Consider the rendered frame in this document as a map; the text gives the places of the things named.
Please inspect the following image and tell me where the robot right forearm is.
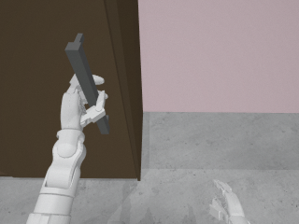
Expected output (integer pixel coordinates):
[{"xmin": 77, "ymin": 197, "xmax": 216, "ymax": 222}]
[{"xmin": 227, "ymin": 215, "xmax": 250, "ymax": 224}]

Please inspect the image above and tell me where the robot left forearm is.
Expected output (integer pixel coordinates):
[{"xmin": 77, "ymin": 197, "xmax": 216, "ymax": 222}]
[{"xmin": 26, "ymin": 128, "xmax": 87, "ymax": 224}]

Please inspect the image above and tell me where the wardrobe door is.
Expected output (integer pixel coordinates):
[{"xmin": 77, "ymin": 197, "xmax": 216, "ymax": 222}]
[{"xmin": 0, "ymin": 0, "xmax": 137, "ymax": 179}]

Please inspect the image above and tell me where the handle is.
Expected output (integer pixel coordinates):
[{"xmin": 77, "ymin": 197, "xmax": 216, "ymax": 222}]
[{"xmin": 65, "ymin": 33, "xmax": 110, "ymax": 134}]

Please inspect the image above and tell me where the robot right hand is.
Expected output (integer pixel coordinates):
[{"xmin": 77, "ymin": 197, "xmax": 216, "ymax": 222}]
[{"xmin": 209, "ymin": 179, "xmax": 245, "ymax": 224}]

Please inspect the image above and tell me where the robot left hand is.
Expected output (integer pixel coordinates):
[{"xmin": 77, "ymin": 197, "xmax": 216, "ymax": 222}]
[{"xmin": 60, "ymin": 74, "xmax": 108, "ymax": 132}]

